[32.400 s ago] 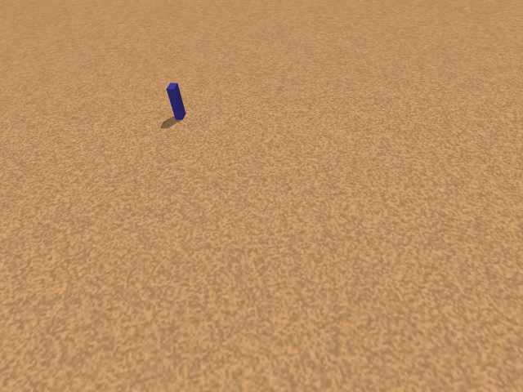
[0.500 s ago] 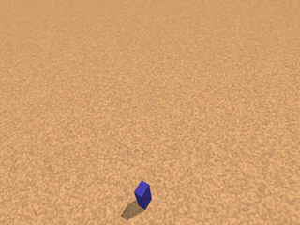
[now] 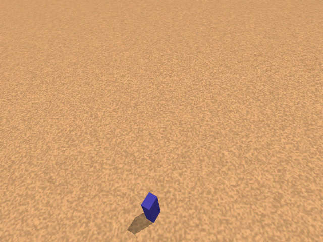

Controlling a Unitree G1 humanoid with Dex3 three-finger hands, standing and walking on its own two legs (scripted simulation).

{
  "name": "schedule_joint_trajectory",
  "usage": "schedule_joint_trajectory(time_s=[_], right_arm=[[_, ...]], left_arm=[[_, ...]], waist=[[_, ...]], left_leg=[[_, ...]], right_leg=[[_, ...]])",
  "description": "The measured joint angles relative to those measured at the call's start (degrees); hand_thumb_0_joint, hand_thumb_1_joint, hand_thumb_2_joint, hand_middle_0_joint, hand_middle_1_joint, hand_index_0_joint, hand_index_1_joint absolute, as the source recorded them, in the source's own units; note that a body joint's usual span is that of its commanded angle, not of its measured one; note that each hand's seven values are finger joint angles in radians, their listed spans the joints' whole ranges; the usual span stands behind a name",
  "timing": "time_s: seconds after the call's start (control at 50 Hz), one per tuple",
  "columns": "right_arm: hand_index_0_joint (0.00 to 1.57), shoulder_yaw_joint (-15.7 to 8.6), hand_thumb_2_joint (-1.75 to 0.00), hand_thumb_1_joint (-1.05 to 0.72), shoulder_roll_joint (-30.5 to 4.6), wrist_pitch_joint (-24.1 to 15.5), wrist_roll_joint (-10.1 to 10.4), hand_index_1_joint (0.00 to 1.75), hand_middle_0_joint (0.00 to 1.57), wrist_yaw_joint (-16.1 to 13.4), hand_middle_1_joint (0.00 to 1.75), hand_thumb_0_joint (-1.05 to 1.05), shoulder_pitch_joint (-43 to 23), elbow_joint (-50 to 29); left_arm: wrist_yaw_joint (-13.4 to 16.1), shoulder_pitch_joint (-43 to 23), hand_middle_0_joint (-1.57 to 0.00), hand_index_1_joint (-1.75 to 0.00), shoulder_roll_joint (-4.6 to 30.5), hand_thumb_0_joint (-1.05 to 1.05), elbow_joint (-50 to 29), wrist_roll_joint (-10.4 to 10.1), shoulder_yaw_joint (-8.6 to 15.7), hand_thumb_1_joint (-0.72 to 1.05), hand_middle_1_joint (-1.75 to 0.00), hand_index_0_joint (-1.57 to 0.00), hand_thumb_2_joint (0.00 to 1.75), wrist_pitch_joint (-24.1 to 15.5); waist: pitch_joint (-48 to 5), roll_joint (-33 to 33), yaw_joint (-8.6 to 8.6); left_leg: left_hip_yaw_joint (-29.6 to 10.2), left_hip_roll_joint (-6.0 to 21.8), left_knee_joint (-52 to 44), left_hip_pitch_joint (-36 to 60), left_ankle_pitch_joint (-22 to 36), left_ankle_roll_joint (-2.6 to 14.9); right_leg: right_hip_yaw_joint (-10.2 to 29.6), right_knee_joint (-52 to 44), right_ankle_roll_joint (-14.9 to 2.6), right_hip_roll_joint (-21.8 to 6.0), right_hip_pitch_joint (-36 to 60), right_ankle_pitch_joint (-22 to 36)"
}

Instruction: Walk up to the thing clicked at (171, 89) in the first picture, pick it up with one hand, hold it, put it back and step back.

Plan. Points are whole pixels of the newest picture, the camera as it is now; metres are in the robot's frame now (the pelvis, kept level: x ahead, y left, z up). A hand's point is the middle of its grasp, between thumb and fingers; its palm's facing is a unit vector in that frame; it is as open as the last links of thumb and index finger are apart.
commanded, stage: stand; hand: left
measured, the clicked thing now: (151, 208) +0.43 +0.15 -0.66
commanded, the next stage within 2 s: step back in 1.04 s
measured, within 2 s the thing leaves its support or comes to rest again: neither
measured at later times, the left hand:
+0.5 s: hand out of the picture +0.08 +0.25 -0.16, palm faces -0.02 -0.94 -0.34, open 7.4 cm
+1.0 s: hand out of the picture +0.09 +0.24 -0.16, palm faces -0.03 -0.94 -0.34, open 7.4 cm
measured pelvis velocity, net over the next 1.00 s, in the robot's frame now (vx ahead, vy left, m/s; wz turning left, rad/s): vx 0.02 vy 0.00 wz -0.01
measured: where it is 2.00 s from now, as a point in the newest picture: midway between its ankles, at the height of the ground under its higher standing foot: outside the picture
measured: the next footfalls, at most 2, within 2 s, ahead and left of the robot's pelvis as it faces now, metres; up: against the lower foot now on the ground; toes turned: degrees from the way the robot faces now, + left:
left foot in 1.32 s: -0.01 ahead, +0.13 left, +0.00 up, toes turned -2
right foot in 1.72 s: -0.05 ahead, -0.05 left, +0.00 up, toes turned +0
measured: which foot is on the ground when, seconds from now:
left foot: down 0.00-1.00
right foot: down 0.00-1.00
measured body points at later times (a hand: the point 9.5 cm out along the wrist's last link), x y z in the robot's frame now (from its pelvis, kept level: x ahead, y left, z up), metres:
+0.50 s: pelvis +0.01 +0.00 +0.00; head +0.02 +0.00 +0.45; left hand +0.09 +0.29 -0.13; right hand +0.08 -0.30 -0.14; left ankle +0.02 +0.13 -0.75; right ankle +0.02 -0.13 -0.75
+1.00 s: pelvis +0.02 +0.00 +0.00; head +0.02 -0.01 +0.45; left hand +0.09 +0.29 -0.13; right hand +0.08 -0.30 -0.14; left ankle +0.02 +0.13 -0.75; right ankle +0.02 -0.13 -0.75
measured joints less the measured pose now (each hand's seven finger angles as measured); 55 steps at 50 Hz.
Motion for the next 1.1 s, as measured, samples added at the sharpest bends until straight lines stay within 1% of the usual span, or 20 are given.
schedule_joint_trajectory(time_s=[0.34, 1.04, 1.1], right_arm=[[0.20, 0.3, -0.89, -0.91, -0.3, -0.4, 0.1, 0.30, 0.20, -0.1, 0.30, 0.01, -2.0, 0.1], [0.20, 0.5, -0.89, -0.91, -0.6, -0.3, 0.3, 0.30, 0.20, 0.2, 0.30, 0.01, -2.1, 0.4], [0.20, 0.0, -0.89, -0.91, -1.2, 0.5, 0.9, 0.30, 0.20, 0.6, 0.30, 0.01, -3.0, -1.3]], left_arm=[[-0.1, -1.9, -0.21, -0.30, 0.3, 0.01, 0.2, -0.2, 0.2, 0.90, -0.30, -0.21, 0.90, -0.1], [-0.5, -1.2, -0.21, -0.30, 0.9, 0.01, -0.5, -0.4, 0.0, 0.90, -0.30, -0.21, 0.90, -0.1], [-0.6, -1.7, -0.21, -0.30, 1.0, 0.01, -2.1, -1.2, 1.4, 0.90, -0.30, -0.21, 0.90, 0.3]], waist=[[-0.6, -0.2, -0.06], [-0.6, -0.5, -0.30], [0.8, -0.1, -0.67]], left_leg=[[0.3, 0.1, -2.1, 1.4, 0.3, -0.08], [0.4, 0.5, -3.1, 2.0, 0.2, -0.40], [0.1, 0.7, 0.9, -1.1, -1.2, -0.19]], right_leg=[[0.3, -1.9, 0.06, 0.1, 1.2, 0.3], [0.3, -2.8, -0.23, 0.5, 1.6, 0.2], [0.1, -0.2, -0.42, 0.7, -0.7, -0.6]])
